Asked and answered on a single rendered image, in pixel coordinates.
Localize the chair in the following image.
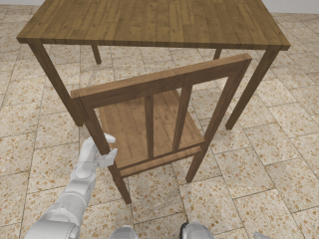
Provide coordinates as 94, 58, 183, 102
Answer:
70, 53, 253, 205

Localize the robot thigh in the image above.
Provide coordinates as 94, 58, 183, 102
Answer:
108, 227, 139, 239
182, 223, 215, 239

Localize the left robot forearm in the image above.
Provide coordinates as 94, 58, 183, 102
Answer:
23, 160, 97, 239

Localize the robot left thigh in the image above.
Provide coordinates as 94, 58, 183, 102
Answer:
108, 227, 139, 239

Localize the table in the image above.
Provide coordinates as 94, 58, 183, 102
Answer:
16, 0, 291, 130

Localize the left robot hand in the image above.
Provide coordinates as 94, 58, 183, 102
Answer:
78, 132, 118, 168

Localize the robot left upper arm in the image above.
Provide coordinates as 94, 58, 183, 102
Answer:
26, 219, 81, 239

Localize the robot right thigh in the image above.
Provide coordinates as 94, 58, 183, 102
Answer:
182, 223, 215, 239

